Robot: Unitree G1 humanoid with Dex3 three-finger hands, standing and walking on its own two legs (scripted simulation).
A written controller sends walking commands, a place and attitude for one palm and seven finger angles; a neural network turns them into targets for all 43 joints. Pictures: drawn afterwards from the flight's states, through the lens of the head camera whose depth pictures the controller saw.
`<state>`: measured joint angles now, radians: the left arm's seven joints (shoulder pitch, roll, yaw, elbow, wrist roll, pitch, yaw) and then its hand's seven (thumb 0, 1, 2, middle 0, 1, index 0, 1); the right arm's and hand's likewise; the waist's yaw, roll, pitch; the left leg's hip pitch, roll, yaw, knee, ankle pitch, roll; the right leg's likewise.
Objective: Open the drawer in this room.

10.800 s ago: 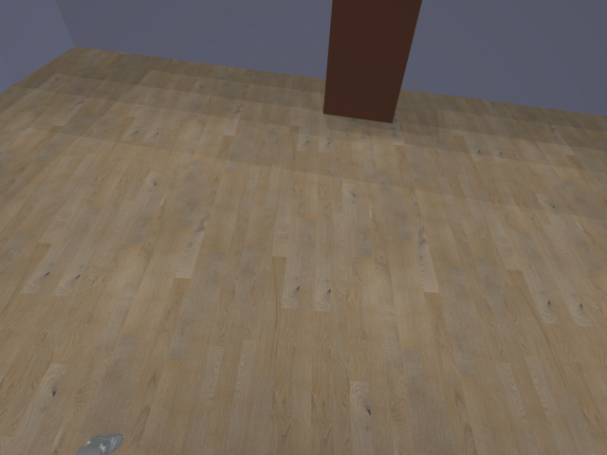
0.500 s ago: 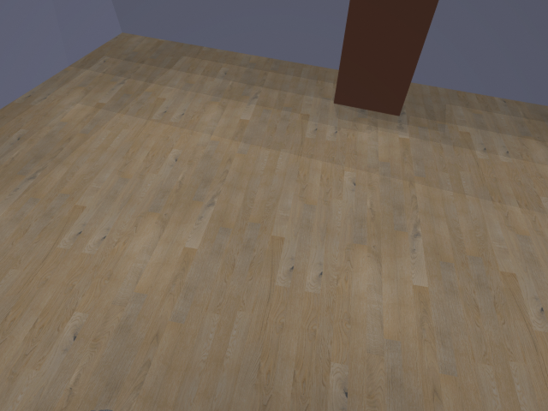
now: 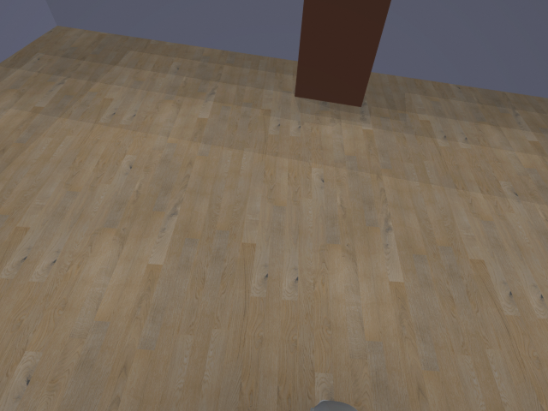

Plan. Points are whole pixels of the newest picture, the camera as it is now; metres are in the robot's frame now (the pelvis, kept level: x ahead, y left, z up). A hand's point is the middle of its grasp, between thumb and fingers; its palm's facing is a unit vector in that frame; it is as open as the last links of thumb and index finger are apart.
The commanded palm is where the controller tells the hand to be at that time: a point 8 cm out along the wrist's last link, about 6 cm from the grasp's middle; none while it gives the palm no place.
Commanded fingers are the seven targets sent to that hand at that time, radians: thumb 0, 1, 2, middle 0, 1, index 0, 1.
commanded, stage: stand and wait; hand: left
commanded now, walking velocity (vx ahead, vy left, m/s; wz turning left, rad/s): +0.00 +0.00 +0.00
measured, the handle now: out of the picture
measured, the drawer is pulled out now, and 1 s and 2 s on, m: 0.00 0.00 0.00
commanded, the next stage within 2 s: turn or walk to find it in 0.12 s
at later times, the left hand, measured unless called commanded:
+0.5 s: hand out of the picture +0.12 +0.18 -0.18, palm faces +0.18 -0.97 -0.17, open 7.3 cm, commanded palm none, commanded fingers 0.00 0.90 0.90 -0.20 -0.30 -0.20 -0.30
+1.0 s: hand out of the picture +0.07 +0.22 -0.15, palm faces +0.16 -0.94 -0.30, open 7.3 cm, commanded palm none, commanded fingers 0.00 0.90 0.90 -0.20 -0.30 -0.20 -0.30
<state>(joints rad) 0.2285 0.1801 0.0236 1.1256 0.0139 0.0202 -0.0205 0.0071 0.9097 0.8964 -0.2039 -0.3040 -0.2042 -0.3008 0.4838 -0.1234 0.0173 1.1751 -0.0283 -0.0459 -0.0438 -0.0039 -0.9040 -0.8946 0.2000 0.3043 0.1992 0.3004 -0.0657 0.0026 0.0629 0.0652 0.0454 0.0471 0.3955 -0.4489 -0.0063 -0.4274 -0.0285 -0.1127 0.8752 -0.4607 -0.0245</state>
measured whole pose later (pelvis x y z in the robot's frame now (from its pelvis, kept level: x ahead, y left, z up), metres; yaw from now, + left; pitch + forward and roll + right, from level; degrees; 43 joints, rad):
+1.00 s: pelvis +0.10 -0.01 +0.02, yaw +9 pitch -2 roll +0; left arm 0.24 0.26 0.00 1.15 0.01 -0.02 0.01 0.00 0.91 0.90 -0.20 -0.30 -0.20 -0.30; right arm 0.15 -0.28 -0.02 1.12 -0.01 -0.01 0.00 0.00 -0.90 -0.89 0.20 0.30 0.20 0.30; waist 0.02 0.02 0.04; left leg -0.13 0.02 0.08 0.35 -0.19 0.00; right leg -0.13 -0.04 -0.08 0.37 -0.21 0.00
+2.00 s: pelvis +0.11 -0.02 +0.02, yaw +10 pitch -2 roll +0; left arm 0.13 0.34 0.01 1.14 0.01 -0.01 -0.01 0.00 0.91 0.90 -0.21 -0.30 -0.21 -0.30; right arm 0.11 -0.37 0.00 1.12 -0.01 -0.01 0.00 0.00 -0.90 -0.89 0.20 0.30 0.20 0.30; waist 0.00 0.01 0.04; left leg -0.09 0.04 0.06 0.30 -0.18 -0.02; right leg -0.07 -0.01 -0.10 0.29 -0.20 -0.01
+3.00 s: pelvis +0.09 +0.00 +0.01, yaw +13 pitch -2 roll +0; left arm 0.21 0.26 0.01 1.14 0.01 0.02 0.00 0.00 0.91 0.90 -0.21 -0.30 -0.21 -0.30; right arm 0.15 -0.24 -0.01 1.10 -0.01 0.00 0.00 0.00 -0.90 -0.89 0.20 0.30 0.20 0.30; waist 0.03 -0.01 0.07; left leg -0.19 0.00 0.04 0.43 -0.22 0.02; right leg -0.13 -0.07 -0.16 0.41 -0.25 0.02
